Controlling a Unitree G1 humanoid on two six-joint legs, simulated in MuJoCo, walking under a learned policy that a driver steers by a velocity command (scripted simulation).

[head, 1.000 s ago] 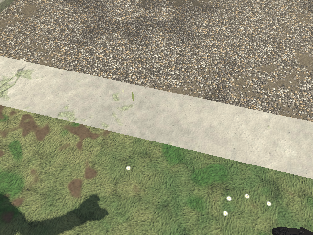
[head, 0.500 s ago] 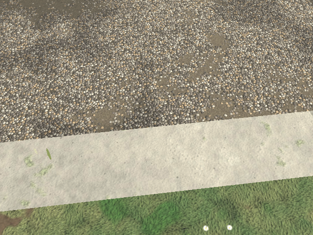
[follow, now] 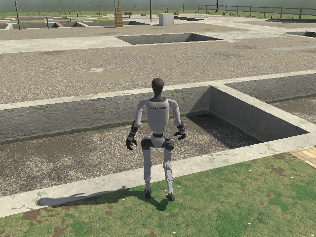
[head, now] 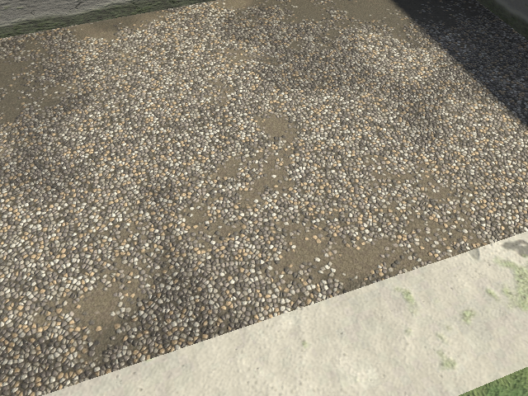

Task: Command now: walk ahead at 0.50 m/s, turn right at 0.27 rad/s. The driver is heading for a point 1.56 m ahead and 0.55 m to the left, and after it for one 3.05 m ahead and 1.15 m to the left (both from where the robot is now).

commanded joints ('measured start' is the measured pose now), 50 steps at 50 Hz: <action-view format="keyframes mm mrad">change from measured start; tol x32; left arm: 1 -46 93 27 -98 10 -26 -1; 50 -230 37 -7 -115 73 103 11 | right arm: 1 105 -98 -21 -7 -17 5 -3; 50 121 -115 -16 -126 12 112 -20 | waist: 1 -44 123 5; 16 35 119 -75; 18 37 -290 -244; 37 -48 -129 4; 40 -94 383 -234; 50 -3 98 -64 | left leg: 1 251 275 -408 -292 -111 186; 8 176 196 -225 -279 318 221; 15 133 191 -316 -158 77 143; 18 -275 -9 -140 532 -488 17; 21 -398 58 -167 694 -305 3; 38 214 -34 45 93 -113 121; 40 518 334 -684 -179 -22 228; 50 6 126 -439 -223 -108 174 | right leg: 1 -330 -109 21 54 85 8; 15 175 -44 -104 -700 423 -3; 18 561 -489 475 -803 207 -237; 26 199 -321 92 -929 201 -172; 38 76 -277 -271 -367 776 -18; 40 -404 -30 -198 229 -98 52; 50 -242 -65 -101 -65 193 109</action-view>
